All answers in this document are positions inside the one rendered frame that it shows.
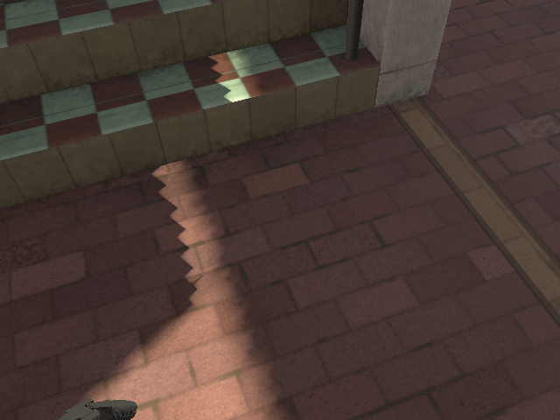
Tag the robot left hand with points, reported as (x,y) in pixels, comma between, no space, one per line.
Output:
(105,410)

